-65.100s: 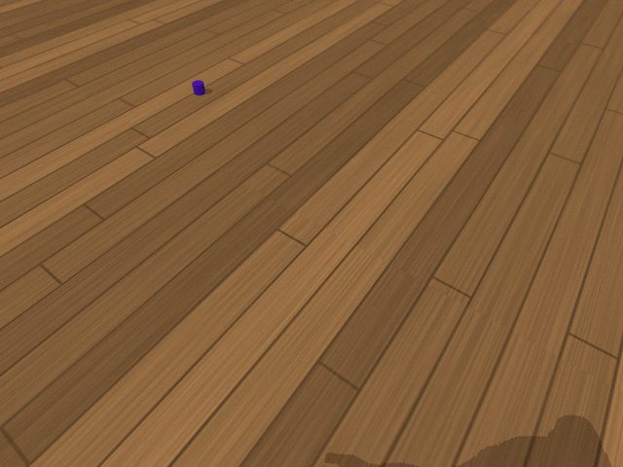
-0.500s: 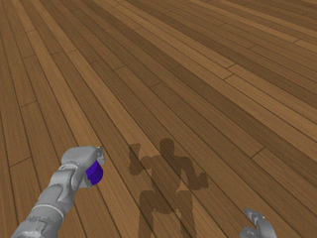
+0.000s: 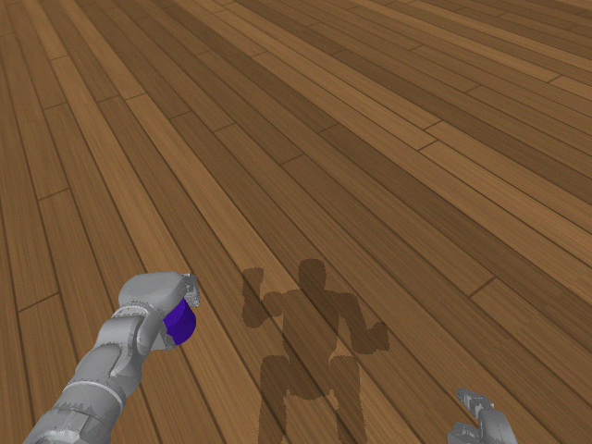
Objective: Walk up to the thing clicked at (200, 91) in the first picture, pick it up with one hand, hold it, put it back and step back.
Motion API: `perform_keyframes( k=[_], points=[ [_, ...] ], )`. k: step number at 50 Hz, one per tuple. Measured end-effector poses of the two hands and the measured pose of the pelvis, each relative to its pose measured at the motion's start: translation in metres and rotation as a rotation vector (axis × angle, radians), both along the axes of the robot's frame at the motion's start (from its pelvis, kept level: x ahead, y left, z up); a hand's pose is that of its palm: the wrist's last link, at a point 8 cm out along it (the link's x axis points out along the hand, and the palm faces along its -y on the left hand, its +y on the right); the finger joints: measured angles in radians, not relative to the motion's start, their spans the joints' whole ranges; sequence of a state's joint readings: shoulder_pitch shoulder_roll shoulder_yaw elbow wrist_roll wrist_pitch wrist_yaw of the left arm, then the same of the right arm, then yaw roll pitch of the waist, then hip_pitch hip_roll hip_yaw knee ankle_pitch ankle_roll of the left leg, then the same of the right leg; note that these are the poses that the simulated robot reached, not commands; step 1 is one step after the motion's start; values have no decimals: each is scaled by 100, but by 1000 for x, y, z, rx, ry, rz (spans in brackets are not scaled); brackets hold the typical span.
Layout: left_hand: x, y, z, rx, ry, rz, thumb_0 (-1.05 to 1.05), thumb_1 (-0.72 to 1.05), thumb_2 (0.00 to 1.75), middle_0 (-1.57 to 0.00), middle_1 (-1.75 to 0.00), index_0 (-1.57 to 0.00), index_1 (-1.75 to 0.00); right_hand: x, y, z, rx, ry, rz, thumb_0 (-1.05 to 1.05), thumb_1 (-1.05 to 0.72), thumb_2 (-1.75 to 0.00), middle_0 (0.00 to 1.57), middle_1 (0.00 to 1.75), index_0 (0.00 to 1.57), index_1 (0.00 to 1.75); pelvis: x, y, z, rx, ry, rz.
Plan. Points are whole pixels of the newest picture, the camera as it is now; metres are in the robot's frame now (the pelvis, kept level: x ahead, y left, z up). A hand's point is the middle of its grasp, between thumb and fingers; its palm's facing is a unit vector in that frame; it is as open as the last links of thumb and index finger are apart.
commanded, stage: hold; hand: left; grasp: from above
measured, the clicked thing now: (169, 317) +0.32 +0.23 -0.06
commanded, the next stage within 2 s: crouch in 0.08 s
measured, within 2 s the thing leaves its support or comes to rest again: neither
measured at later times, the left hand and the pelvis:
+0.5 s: hand (174, 334) +0.30 +0.22 -0.08, palm faces -0.46 -0.02 -0.89, open 9.0 cm; pelvis -0.01 +0.00 -0.01, yaw +1 degrees
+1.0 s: hand (214, 341) +0.39 +0.22 -0.31, palm faces -0.41 +0.03 -0.91, open 8.9 cm; pelvis -0.06 +0.01 -0.21, yaw -1 degrees
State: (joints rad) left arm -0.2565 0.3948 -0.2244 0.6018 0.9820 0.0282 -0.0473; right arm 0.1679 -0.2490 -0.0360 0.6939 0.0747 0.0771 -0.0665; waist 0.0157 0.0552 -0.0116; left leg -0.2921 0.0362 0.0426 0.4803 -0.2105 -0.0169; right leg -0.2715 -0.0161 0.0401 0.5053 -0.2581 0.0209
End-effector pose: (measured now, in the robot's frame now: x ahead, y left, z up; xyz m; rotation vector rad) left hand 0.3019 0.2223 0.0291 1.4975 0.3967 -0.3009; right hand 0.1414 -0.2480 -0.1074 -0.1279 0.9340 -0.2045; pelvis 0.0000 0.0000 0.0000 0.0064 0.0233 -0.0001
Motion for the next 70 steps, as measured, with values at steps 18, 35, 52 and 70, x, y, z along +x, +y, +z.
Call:
perform_keyframes(
  k=[18, 35, 52, 70],
  points=[
    [3, -3, -12, 8, 15, -11, 2, 12, 51, -53, -86, -68, -77, -6, -3, -1, -5, 18, -10, 1, -90, -90, 20, 30, 20, 30, 0, -1, 0, 0, 9, 4],
    [32, 0, -140, 86, -19, -56, 1, 9, 52, -57, -83, -72, -74, -80, -30, -75, -115, 212, -21, 0, -90, -90, 20, 30, 20, 30, -29, 2, -77, -27, 276, 19],
    [90, -5, -306, 83, -11, -22, 1, 9, 50, -58, -81, -74, -73, -190, -9, -227, -112, 461, -109, 1, -90, -90, 20, 30, 20, 30, -63, 12, -221, -58, 540, 1],
    [129, -2, -450, 53, -9, -25, 0, 9, 49, -60, -78, -75, -71, -174, -16, -333, -131, 502, -5, 0, -91, -90, 20, 30, 20, 30, -68, 7, -333, -80, 655, -18]
  ],
)
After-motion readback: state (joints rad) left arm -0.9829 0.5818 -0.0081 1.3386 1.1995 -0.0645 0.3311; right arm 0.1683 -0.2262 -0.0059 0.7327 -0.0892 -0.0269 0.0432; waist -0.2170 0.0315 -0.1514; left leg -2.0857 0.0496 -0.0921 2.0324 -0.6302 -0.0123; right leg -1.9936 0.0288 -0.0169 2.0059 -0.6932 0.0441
